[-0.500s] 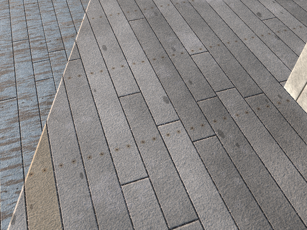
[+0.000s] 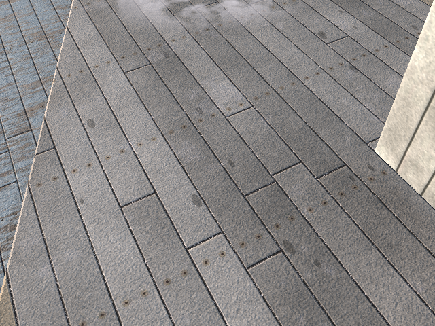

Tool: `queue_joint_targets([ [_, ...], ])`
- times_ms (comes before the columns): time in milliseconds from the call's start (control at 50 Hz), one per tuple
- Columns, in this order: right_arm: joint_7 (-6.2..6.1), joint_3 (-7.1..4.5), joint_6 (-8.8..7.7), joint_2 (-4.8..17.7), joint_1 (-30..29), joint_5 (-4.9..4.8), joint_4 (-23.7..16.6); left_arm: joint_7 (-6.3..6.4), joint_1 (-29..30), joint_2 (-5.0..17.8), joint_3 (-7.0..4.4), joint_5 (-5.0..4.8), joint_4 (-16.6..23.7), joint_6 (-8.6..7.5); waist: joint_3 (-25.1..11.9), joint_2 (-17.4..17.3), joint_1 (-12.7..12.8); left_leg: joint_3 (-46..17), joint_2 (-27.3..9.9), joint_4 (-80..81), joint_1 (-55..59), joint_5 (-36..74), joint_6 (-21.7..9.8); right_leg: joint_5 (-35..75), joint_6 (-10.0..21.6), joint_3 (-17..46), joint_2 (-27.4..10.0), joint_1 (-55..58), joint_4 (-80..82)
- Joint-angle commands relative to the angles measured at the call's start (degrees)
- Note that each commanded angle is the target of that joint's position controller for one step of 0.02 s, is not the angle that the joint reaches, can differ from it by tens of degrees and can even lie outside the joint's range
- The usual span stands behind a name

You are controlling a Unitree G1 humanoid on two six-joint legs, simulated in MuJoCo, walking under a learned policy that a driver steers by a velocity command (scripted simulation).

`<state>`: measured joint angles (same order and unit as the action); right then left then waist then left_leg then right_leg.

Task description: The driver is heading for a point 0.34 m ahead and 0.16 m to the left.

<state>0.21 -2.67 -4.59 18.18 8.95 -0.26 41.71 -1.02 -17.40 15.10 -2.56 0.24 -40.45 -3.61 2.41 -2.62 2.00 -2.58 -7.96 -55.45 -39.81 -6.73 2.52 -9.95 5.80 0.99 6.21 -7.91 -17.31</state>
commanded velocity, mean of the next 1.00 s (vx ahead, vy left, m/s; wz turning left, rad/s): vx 0.22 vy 0.00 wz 0.13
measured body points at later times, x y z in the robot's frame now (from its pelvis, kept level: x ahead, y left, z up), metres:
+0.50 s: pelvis +0.26 +0.07 -0.01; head +0.31 +0.09 +0.44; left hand +0.34 +0.37 -0.12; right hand +0.45 -0.16 -0.11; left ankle +0.30 +0.16 -0.75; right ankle +0.31 -0.09 -0.68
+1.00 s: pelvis +0.37 +0.05 -0.01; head +0.38 +0.04 +0.44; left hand +0.45 +0.32 -0.13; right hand +0.50 -0.19 -0.15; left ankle +0.30 +0.16 -0.75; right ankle +0.41 -0.07 -0.75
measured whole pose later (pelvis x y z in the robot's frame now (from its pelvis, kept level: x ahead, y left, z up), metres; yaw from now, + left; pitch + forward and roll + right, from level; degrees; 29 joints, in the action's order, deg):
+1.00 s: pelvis +0.37 +0.05 -0.01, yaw +11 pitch +0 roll +1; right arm -0.8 -1.2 0.7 14.2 11.5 0.5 51.3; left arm 1.4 -8.8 12.7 -1.9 0.3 -47.4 -1.0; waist 1.2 -0.4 -0.6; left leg -1.5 1.1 -29.3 -9.6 -19.5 -0.1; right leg -14.2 -0.1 1.2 -0.2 -17.0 -31.3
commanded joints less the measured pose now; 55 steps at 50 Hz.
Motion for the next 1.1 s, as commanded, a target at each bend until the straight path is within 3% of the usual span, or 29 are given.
queue_joint_targets([
  [20,0.43,-0.53,-0.29,2.9,-0.8,-0.42,-2.4,0.73,1.5,8.7,-2.09,0.22,2.3,-1.34,-1.1,5.4,0.0,0.4,0.1,8.7,2.2,12.0,-0.2,16.4,6.6,4.0,-14.0,-1.1,8.2],
  [100,1.68,-0.03,-0.67,1.9,-6.7,-1.25,-4.3,0.80,-1.2,10.0,-2.33,0.06,-0.5,-1.48,1.9,4.9,2.9,0.9,2.4,18.3,1.9,17.0,-1.9,12.7,5.4,1.4,-16.5,3.6,9.8],
  [180,3.44,0.11,-0.83,1.6,-9.8,-1.07,-6.7,1.07,-3.0,10.2,-2.67,-0.34,-2.8,-0.28,2.9,4.4,3.5,1.5,4.3,22.7,-2.9,9.6,-4.5,21.0,4.6,-0.2,-19.9,14.1,5.5],
  [200,3.84,0.04,-0.84,1.7,-9.4,-0.93,-7.2,1.29,-2.7,10.6,-2.78,-0.43,-2.9,0.14,2.2,4.8,2.9,2.6,5.2,23.2,-2.0,6.6,-5.4,26.9,4.0,-0.9,-20.3,15.8,3.4],
  [240,3.90,-0.89,-0.57,3.5,-4.7,-0.17,-6.9,2.05,-1.4,11.8,-3.01,-0.37,-2.6,0.96,-2.0,7.0,-0.3,6.2,9.2,23.1,6.6,0.5,-7.4,49.7,2.3,-2.3,-19.3,16.4,-5.7],
  [260,3.53,-2.13,-0.64,5.6,2.7,0.27,-5.2,2.49,-0.6,11.8,-2.80,-0.25,-2.4,1.53,-6.5,6.8,-4.5,7.4,11.8,25.0,16.4,2.3,-8.8,57.2,0.8,-3.5,-17.4,14.5,-15.8],
  [280,2.77,-3.21,-0.74,8.5,9.8,0.47,-4.2,2.91,-0.4,11.3,-2.31,-0.08,-1.8,1.37,-11.4,4.8,-8.4,2.4,8.7,26.8,31.5,14.6,-11.1,49.3,-1.8,-4.9,-15.2,5.3,-28.8],
  [300,2.10,-4.17,-0.74,14.9,14.0,1.78,-4.1,2.17,-7.6,5.1,-0.21,1.45,0.2,-0.09,-21.6,-9.2,-5.1,-22.7,-9.4,22.9,57.9,35.5,-22.1,6.9,-6.6,-5.8,-6.0,-18.8,-53.8],
  [320,1.80,-3.05,-0.35,9.9,17.0,1.06,-3.6,1.03,-9.8,6.8,0.11,1.07,-2.7,-1.30,-32.6,-8.2,-7.1,-37.9,-16.0,27.4,66.5,42.8,-28.0,-27.3,-7.7,4.5,-0.9,-26.3,-64.3],
  [340,1.57,-2.37,0.34,8.0,13.9,0.76,-4.3,0.39,-4.3,11.3,-1.19,-1.48,-1.8,-1.52,-27.1,-2.6,-8.4,-27.6,-13.2,27.6,60.7,41.8,-24.4,-24.6,-7.2,7.6,-5.3,-28.3,-65.5],
  [360,1.30,-1.95,0.66,6.4,9.3,0.18,-4.7,0.50,1.0,10.4,-0.82,-1.97,0.1,-1.52,-18.1,0.4,-7.2,-20.1,-10.5,28.9,51.9,40.2,-21.4,-21.6,-7.0,5.5,-8.2,-30.8,-61.0],
  [380,1.18,-1.34,0.87,4.9,6.0,-0.10,-4.7,0.97,3.7,9.5,-0.75,-1.19,0.2,-1.15,-11.4,3.6,-5.6,-15.7,-8.0,31.4,42.5,38.4,-19.5,-19.5,-7.3,3.8,-9.7,-30.6,-56.0],
  [420,1.20,-0.81,0.96,3.9,2.4,0.82,-4.9,1.75,0.8,8.3,-0.98,-0.59,-0.5,0.72,-7.7,1.2,-1.2,-10.2,-4.5,36.2,28.6,36.3,-18.1,-15.3,-8.3,2.9,-11.0,-21.3,-49.5],
  [460,1.36,-1.03,0.50,4.4,-0.3,1.28,-4.3,2.50,-3.2,6.0,-0.47,-0.23,-2.0,1.91,-7.9,-1.5,0.9,-5.6,-2.8,37.9,23.2,40.1,-18.5,-11.5,-10.0,1.6,-10.6,-16.5,-42.8],
  [520,0.75,-1.11,0.96,4.6,-1.5,1.16,-3.0,3.08,-1.9,4.9,-0.21,0.28,-2.2,2.16,-10.0,-2.7,0.5,-1.6,-1.2,37.6,23.4,38.8,-16.9,-3.1,-10.7,1.4,-10.5,-13.7,-32.3],
  [600,0.36,-0.77,2.18,4.4,-0.3,1.36,-0.6,2.95,3.6,5.7,-0.67,-0.07,-1.4,2.49,-9.0,-2.8,-2.0,-3.2,-1.8,38.1,24.6,23.2,-15.7,2.7,-10.0,2.2,-10.5,-12.1,-23.6],
  [660,0.50,-0.16,2.67,3.3,-1.3,0.79,0.9,2.77,4.4,5.7,-1.11,0.44,-1.3,2.33,-7.1,-2.8,-1.1,-5.4,-1.8,35.5,24.2,12.6,-14.1,3.4,-8.2,1.7,-9.5,-8.0,-14.5],
  [680,0.53,0.25,2.63,2.2,-0.8,0.36,1.5,2.71,3.9,5.8,-1.18,0.93,-1.5,2.08,-6.6,-1.9,-0.4,-5.4,-0.1,33.8,23.7,7.8,-11.8,8.8,-7.1,1.7,-9.3,-4.6,-8.5],
  [700,0.51,0.74,2.32,0.9,1.6,0.92,2.0,2.91,4.2,7.8,-1.52,1.39,-1.1,1.79,-6.8,1.3,-1.5,-4.8,2.6,31.3,22.7,2.1,-8.8,19.9,-5.9,5.5,-12.8,-0.8,-6.6],
  [720,0.67,0.62,1.92,0.9,7.2,1.97,3.0,3.32,5.7,11.4,-2.24,1.17,-0.3,1.98,-7.6,8.2,-5.8,-2.1,7.2,29.0,20.2,-7.6,-6.3,26.7,-2.8,9.1,-16.8,2.5,-8.8],
  [740,0.41,1.10,2.09,-0.7,8.6,1.97,3.7,3.28,7.1,8.4,-1.70,0.76,-0.9,2.45,-8.8,12.0,-6.3,0.1,8.5,29.5,21.9,-12.1,-4.6,19.2,-0.2,9.5,-17.2,0.5,-8.8],
  [760,0.10,1.13,2.76,0.3,5.3,1.86,3.5,2.83,8.1,5.6,-1.25,0.29,-0.8,2.69,-7.1,10.6,-4.6,0.5,8.4,30.3,23.9,-10.1,-3.8,10.0,-1.1,8.6,-14.8,-3.0,-8.0],
  [780,-0.26,0.73,3.51,1.5,3.1,1.44,3.6,2.54,8.3,4.9,-1.05,0.44,-0.9,2.72,-5.6,8.4,-3.3,0.3,8.1,30.1,23.6,-8.6,-3.9,7.2,-2.5,7.1,-12.9,-4.2,-8.0],
  [840,-0.74,0.50,4.85,2.0,2.6,1.31,4.0,2.29,7.1,5.6,-1.16,0.37,-2.1,1.87,-5.1,7.4,-2.7,-0.9,7.1,30.3,24.2,-4.1,-4.2,11.0,-3.8,5.4,-11.5,-3.1,-9.6],
  [940,-1.12,0.27,4.59,1.8,3.0,0.69,6.3,2.65,7.4,5.3,-1.17,0.00,-3.8,1.88,-6.6,4.7,-2.1,-1.1,6.6,29.6,25.9,2.1,-3.6,19.1,-3.0,4.6,-10.9,0.3,-11.9],
  [1100,-1.91,-0.02,5.25,1.6,3.8,0.62,10.5,2.58,9.9,4.7,-1.30,-0.15,-7.5,2.67,-4.6,2.8,-2.4,-0.8,6.6,30.8,27.6,1.6,-2.9,16.2,-2.8,3.7,-9.8,0.0,-10.7],
])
